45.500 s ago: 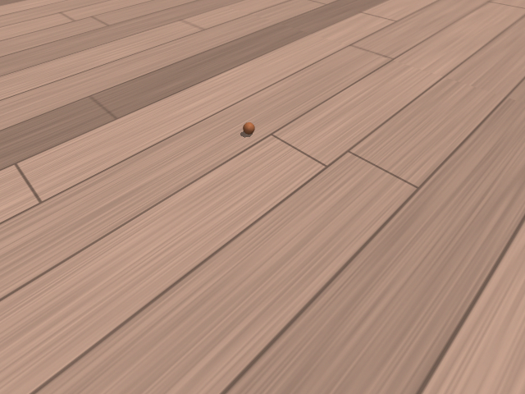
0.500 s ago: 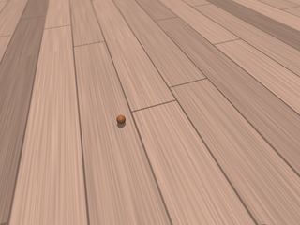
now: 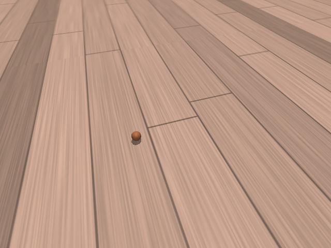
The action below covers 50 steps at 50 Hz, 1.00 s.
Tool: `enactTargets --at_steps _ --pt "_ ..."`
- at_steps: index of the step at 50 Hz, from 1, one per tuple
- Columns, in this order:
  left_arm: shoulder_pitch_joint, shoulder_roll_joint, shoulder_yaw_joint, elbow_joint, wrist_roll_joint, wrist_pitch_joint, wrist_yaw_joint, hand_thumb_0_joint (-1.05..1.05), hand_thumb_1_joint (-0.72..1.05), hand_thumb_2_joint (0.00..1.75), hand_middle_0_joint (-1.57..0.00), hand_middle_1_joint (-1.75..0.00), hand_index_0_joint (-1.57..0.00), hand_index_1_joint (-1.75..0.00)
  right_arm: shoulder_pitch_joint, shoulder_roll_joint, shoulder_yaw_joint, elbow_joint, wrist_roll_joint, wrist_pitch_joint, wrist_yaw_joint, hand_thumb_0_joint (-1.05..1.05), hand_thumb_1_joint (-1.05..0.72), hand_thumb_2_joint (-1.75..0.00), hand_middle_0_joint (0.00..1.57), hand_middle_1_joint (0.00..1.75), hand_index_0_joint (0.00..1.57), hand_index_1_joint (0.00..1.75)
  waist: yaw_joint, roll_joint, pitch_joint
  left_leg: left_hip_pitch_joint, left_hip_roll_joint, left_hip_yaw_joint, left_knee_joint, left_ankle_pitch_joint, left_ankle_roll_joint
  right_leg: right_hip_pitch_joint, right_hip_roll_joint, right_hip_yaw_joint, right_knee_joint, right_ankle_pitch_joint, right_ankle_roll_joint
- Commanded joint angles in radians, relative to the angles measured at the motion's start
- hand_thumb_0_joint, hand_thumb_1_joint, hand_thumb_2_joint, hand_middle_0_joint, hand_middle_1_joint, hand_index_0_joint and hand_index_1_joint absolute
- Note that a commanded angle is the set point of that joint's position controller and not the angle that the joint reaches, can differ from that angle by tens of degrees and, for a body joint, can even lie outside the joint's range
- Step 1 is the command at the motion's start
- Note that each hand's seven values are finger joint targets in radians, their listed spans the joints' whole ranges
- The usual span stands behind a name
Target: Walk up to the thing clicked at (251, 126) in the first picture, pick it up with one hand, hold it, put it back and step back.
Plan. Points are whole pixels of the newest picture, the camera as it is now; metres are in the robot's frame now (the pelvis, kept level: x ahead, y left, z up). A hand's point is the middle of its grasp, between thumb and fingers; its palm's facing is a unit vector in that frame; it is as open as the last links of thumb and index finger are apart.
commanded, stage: step back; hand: left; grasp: from above
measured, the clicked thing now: (136, 136) +1.09 +0.27 -0.72
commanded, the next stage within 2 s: stand in 0.28 s
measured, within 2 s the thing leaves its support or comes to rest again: neither
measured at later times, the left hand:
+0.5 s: hand out of the picture +0.12 +0.25 -0.14, palm faces -0.04 -0.94 -0.35, open 7.4 cm
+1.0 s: hand out of the picture +0.05 +0.25 -0.14, palm faces -0.05 -0.94 -0.34, open 7.4 cm
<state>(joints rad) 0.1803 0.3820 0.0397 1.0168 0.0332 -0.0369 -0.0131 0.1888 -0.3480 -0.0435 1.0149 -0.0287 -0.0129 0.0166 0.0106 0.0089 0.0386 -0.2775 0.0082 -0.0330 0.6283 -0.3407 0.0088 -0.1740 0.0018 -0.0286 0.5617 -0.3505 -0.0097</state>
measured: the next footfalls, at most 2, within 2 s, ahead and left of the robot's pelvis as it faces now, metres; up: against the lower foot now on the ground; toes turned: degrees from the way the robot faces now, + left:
none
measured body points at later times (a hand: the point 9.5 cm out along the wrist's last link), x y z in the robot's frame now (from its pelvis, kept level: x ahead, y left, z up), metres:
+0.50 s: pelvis +0.02 +0.00 +0.01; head +0.04 +0.00 +0.46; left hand +0.12 +0.30 -0.12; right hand +0.12 -0.30 -0.12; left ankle +0.02 +0.12 -0.73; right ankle -0.03 -0.12 -0.73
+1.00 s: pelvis -0.02 +0.00 +0.02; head -0.02 +0.00 +0.47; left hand +0.06 +0.30 -0.11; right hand +0.04 -0.30 -0.12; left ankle +0.02 +0.12 -0.73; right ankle -0.03 -0.12 -0.73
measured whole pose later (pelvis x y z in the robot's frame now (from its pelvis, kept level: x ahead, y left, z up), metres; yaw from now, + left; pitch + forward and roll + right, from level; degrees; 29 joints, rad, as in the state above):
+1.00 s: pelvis -0.02 +0.00 +0.02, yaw -1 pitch -3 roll +0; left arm 0.12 0.35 0.01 1.16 0.01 -0.02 -0.01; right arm 0.11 -0.34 -0.01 1.16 -0.01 -0.02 0.01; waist -0.01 0.00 0.05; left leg -0.15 0.01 0.00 0.31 -0.12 -0.01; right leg -0.08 0.00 -0.01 0.31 -0.18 0.00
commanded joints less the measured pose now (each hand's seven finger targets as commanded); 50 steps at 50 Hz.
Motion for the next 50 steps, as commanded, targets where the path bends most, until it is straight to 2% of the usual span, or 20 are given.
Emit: enactTargets --at_steps 1,2,3,5,8,11,12,13,14,15,16,17,19,22,27,36,42,45,46,50 --pt "-0.101 0.228 0.048 -0.081 -0.011 -0.013 0.016 0.0 0.9 0.9 -0.2 -0.3 -0.2 -0.3 -0.006 -0.199 -0.052 -0.044 0.0 -0.049 -0.016 0.0 -0.9 -0.9 0.2 0.3 0.2 0.3 -0.031 -0.084 -0.01 0.081 0.047 -0.05 -0.159 0.244 0.034 -0.058 -0.177 0.141 -0.112 0.283 -0.086" --pt "-0.089 0.207 0.044 -0.081 -0.019 -0.012 0.017 0.0 0.9 0.9 -0.2 -0.3 -0.2 -0.3 0.0 -0.227 -0.057 -0.042 0.0 -0.055 -0.016 0.0 -0.9 -0.9 0.2 0.3 0.2 0.3 -0.018 -0.034 -0.05 0.124 0.101 -0.119 -0.165 0.368 0.066 -0.051 -0.105 0.065 -0.031 0.306 -0.047" --pt "-0.081 0.197 0.044 -0.076 -0.025 -0.012 0.019 0.0 0.9 0.9 -0.2 -0.3 -0.2 -0.3 -0.008 -0.25 -0.058 -0.044 0.006 -0.057 -0.014 0.0 -0.9 -0.9 0.2 0.3 0.2 0.3 -0.003 0.016 -0.078 0.179 0.154 -0.19 -0.153 0.456 0.114 -0.074 -0.063 0.027 0.027 0.246 -0.021" --pt "-0.098 0.182 0.043 -0.072 -0.024 -0.012 0.025 0.0 0.9 0.9 -0.2 -0.3 -0.2 -0.3 0.003 -0.262 -0.06 -0.035 0.013 -0.052 -0.021 0.0 -0.9 -0.9 0.2 0.3 0.2 0.3 -0.006 0.048 -0.11 0.232 0.221 -0.24 -0.142 0.636 0.171 -0.089 -0.042 0.023 0.069 0.176 -0.018" --pt "-0.096 0.181 0.039 -0.069 -0.025 -0.013 0.026 0.0 0.9 0.9 -0.2 -0.3 -0.2 -0.3 -0.032 -0.252 -0.057 -0.047 0.014 -0.042 -0.031 0.0 -0.9 -0.9 0.2 0.3 0.2 0.3 0.005 0.11 -0.117 0.203 0.192 -0.173 -0.109 0.724 0.141 -0.054 -0.053 0.036 0.027 0.183 -0.035" --pt "-0.047 0.214 0.049 -0.046 -0.022 -0.015 0.028 0.0 0.9 0.9 -0.2 -0.3 -0.2 -0.3 -0.076 -0.231 -0.054 -0.064 0.02 -0.034 -0.036 0.0 -0.9 -0.9 0.2 0.3 0.2 0.3 0.027 0.058 -0.135 0.065 0.111 -0.075 -0.019 0.6 0.084 0.106 -0.089 0.075 0.002 0.39 -0.058" --pt "-0.021 0.231 0.054 -0.035 -0.022 -0.015 0.031 0.0 0.9 0.9 -0.2 -0.3 -0.2 -0.3 -0.095 -0.218 -0.051 -0.07 0.019 -0.032 -0.036 0.0 -0.9 -0.9 0.2 0.3 0.2 0.3 0.04 0.022 -0.132 -0.024 0.079 -0.042 0.028 0.543 0.062 0.18 -0.124 0.122 -0.01 0.443 -0.079" --pt "0.014 0.255 0.06 -0.022 -0.023 -0.014 0.034 0.0 0.9 0.9 -0.2 -0.3 -0.2 -0.3 -0.126 -0.199 -0.047 -0.082 0.017 -0.03 -0.035 0.0 -0.9 -0.9 0.2 0.3 0.2 0.3 0.056 -0.032 -0.116 -0.113 0.039 -0.002 0.101 0.413 0.041 0.228 -0.183 0.193 -0.041 0.476 -0.117" --pt "-0.049 0.24 0.038 -0.018 -0.026 -0.01 0.033 0.0 0.9 0.9 -0.2 -0.3 -0.2 -0.3 -0.133 -0.19 -0.029 -0.075 0.03 -0.021 -0.039 0.0 -0.9 -0.9 0.2 0.3 0.2 0.3 0.016 -0.024 -0.073 -0.022 0.054 -0.04 -0.001 0.379 0.02 0.087 -0.247 0.266 -0.079 0.573 -0.143" --pt "-0.114 0.241 0.036 -0.033 -0.029 -0.007 0.032 0.0 0.9 0.9 -0.2 -0.3 -0.2 -0.3 -0.1 -0.188 -0.026 -0.058 0.035 -0.021 -0.037 0.0 -0.9 -0.9 0.2 0.3 0.2 0.3 -0.022 -0.032 -0.064 0.076 0.068 -0.059 -0.071 0.4 0.024 0.001 -0.214 0.219 -0.085 0.531 -0.118" --pt "-0.143 0.209 0.026 -0.039 -0.033 -0.005 0.032 0.0 0.9 0.9 -0.2 -0.3 -0.2 -0.3 -0.098 -0.205 -0.027 -0.041 0.031 -0.026 -0.033 0.0 -0.9 -0.9 0.2 0.3 0.2 0.3 -0.025 -0.02 -0.075 0.133 0.092 -0.083 -0.12 0.487 0.04 -0.002 -0.153 0.151 -0.079 0.518 -0.067" --pt "-0.139 0.19 0.02 -0.033 -0.037 -0.002 0.035 0.0 0.9 0.9 -0.2 -0.3 -0.2 -0.3 -0.104 -0.214 -0.027 -0.029 0.027 -0.032 -0.031 0.0 -0.9 -0.9 0.2 0.3 0.2 0.3 -0.014 -0.021 -0.111 0.177 0.115 -0.086 -0.133 0.621 0.048 0.043 -0.119 0.107 -0.067 0.544 -0.036" --pt "-0.115 0.182 0.014 -0.016 -0.042 0.002 0.036 0.0 0.9 0.9 -0.2 -0.3 -0.2 -0.3 -0.119 -0.235 -0.027 -0.018 0.021 -0.031 -0.033 0.0 -0.9 -0.9 0.2 0.3 0.2 0.3 -0.01 -0.012 -0.146 0.237 0.132 -0.083 -0.123 0.718 0.058 0.066 -0.107 0.095 -0.102 0.559 -0.014" --pt "-0.137 0.191 0.016 0.004 -0.037 0.004 0.035 0.0 0.9 0.9 -0.2 -0.3 -0.2 -0.3 -0.143 -0.214 -0.013 -0.01 0.028 -0.024 -0.035 0.0 -0.9 -0.9 0.2 0.3 0.2 0.3 -0.016 -0.001 -0.132 0.218 0.116 -0.057 -0.183 0.617 0.037 0.111 -0.118 0.1 -0.147 0.546 -0.018" --pt "-0.158 0.179 0.007 0.032 -0.035 0.0 0.028 0.0 0.9 0.9 -0.2 -0.3 -0.2 -0.3 -0.171 -0.197 0.0 0.018 0.031 -0.021 -0.029 0.0 -0.9 -0.9 0.2 0.3 0.2 0.3 -0.017 -0.009 -0.112 0.219 0.117 -0.058 -0.266 0.485 0.018 0.128 -0.125 0.103 -0.235 0.441 -0.012" --pt "-0.155 0.176 0.004 0.068 -0.028 -0.004 0.02 0.0 0.9 0.9 -0.2 -0.3 -0.2 -0.3 -0.189 -0.196 0.004 0.059 0.025 -0.027 -0.022 0.0 -0.9 -0.9 0.2 0.3 0.2 0.3 -0.013 -0.005 -0.058 0.206 0.118 -0.06 -0.346 0.327 0.005 0.088 -0.13 0.114 -0.312 0.282 -0.005" --pt "-0.14 0.173 0.007 0.078 -0.023 0.001 0.015 0.0 0.9 0.9 -0.2 -0.3 -0.2 -0.3 -0.17 -0.207 -0.002 0.073 0.02 -0.026 -0.017 0.0 -0.9 -0.9 0.2 0.3 0.2 0.3 -0.015 0.014 -0.02 0.16 0.117 -0.077 -0.392 0.126 0.005 0.035 -0.12 0.115 -0.336 0.108 -0.009" --pt "-0.129 0.179 0.008 0.076 -0.023 -0.001 0.015 0.0 0.9 0.9 -0.2 -0.3 -0.2 -0.3 -0.17 -0.202 -0.001 0.071 0.018 -0.027 -0.014 0.0 -0.9 -0.9 0.2 0.3 0.2 0.3 -0.01 -0.007 -0.017 0.161 0.114 -0.08 -0.385 0.129 0.006 0.014 -0.121 0.121 -0.343 0.092 -0.009" --pt "-0.135 0.179 0.008 0.074 -0.023 -0.003 0.014 0.0 0.9 0.9 -0.2 -0.3 -0.2 -0.3 -0.149 -0.205 0.0 0.075 0.017 -0.027 -0.015 0.0 -0.9 -0.9 0.2 0.3 0.2 0.3 -0.021 -0.004 -0.032 0.158 0.12 -0.081 -0.387 0.138 0.008 0.027 -0.124 0.123 -0.335 0.114 -0.011" --pt "-0.126 0.18 0.006 0.072 -0.025 -0.005 0.016 0.0 0.9 0.9 -0.2 -0.3 -0.2 -0.3 -0.146 -0.207 0.001 0.076 0.019 -0.028 -0.017 0.0 -0.9 -0.9 0.2 0.3 0.2 0.3 -0.017 -0.009 -0.048 0.165 0.119 -0.078 -0.371 0.209 0.009 0.047 -0.131 0.129 -0.329 0.17 -0.011"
